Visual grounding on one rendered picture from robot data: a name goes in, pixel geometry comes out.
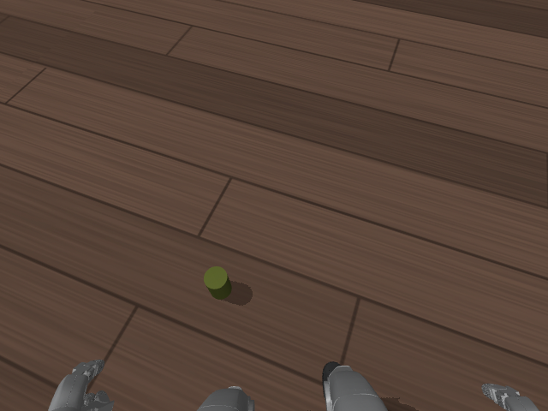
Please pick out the right robot foot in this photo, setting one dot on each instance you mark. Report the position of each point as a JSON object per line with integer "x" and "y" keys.
{"x": 329, "y": 367}

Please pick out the right robot hand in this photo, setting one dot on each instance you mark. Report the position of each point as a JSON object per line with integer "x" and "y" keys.
{"x": 508, "y": 398}

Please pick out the can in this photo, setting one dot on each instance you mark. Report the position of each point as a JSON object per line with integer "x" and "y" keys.
{"x": 217, "y": 282}

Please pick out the left robot hand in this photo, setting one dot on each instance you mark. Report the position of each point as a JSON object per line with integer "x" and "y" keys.
{"x": 71, "y": 392}

